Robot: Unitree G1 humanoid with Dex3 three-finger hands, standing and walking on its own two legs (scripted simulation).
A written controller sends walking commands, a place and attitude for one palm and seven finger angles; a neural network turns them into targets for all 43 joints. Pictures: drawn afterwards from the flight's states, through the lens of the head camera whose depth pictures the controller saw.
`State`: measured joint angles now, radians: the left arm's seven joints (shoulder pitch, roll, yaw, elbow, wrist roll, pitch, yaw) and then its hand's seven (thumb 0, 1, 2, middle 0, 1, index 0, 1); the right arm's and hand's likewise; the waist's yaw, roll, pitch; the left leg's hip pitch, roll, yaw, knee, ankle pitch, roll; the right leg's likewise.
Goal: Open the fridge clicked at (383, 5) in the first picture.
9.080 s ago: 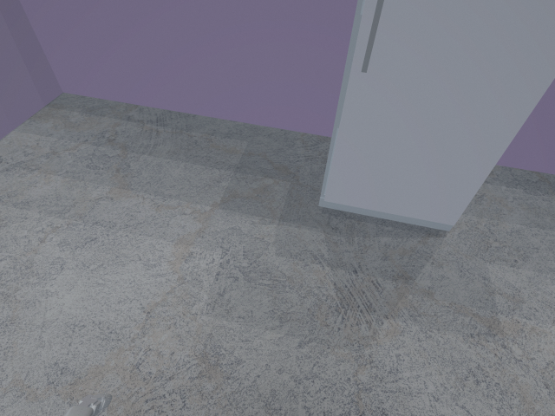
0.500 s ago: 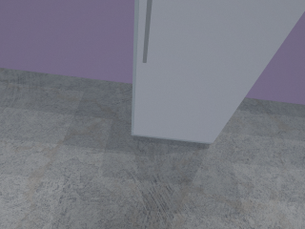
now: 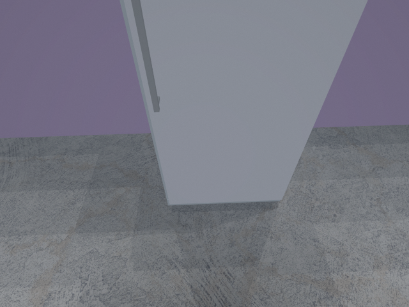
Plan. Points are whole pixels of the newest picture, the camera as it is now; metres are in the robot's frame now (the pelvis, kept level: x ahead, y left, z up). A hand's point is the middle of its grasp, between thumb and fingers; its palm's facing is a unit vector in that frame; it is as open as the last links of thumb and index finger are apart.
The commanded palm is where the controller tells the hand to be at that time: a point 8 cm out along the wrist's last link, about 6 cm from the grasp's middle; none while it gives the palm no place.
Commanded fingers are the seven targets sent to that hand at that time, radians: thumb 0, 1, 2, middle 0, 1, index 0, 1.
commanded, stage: take the last steps up to it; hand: left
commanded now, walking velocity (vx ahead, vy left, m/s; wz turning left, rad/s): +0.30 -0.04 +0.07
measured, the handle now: (148, 59) +0.69 +0.14 +0.15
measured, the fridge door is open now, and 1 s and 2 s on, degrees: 0 0 0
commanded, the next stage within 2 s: come to a stop and stand still in 0.52 s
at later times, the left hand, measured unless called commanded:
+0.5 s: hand out of the picture +0.06 +0.12 -0.18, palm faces +0.18 -0.98 -0.13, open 7.3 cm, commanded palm none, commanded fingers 0.00 0.90 0.90 -0.20 -0.30 -0.20 -0.30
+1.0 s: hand (143, 253) +0.29 +0.16 -0.16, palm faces +0.08 -0.97 -0.24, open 7.3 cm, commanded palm none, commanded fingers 0.00 0.90 0.90 -0.20 -0.30 -0.20 -0.30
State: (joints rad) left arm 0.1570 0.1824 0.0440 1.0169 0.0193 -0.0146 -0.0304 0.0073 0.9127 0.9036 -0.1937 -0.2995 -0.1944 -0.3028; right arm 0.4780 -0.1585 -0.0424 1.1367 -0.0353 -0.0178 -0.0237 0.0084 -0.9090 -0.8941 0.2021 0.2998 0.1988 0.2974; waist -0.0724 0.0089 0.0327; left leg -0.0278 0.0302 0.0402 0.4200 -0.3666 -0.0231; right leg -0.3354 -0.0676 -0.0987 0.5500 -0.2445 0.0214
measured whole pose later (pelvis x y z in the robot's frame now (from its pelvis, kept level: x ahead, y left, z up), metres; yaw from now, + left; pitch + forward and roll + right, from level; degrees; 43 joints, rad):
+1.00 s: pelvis +0.23 -0.03 +0.00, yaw +4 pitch -1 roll +1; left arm 0.16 0.16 0.03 1.04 0.02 0.00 0.03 0.01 0.92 0.90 -0.20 -0.30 -0.20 -0.30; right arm 0.23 -0.17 -0.06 1.08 -0.01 0.05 -0.03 0.00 -0.92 -0.89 0.20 0.30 0.20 0.30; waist -0.02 0.03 0.07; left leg -0.28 0.03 0.07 0.73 -0.47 -0.03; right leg -0.30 -0.06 -0.11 0.56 -0.24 -0.02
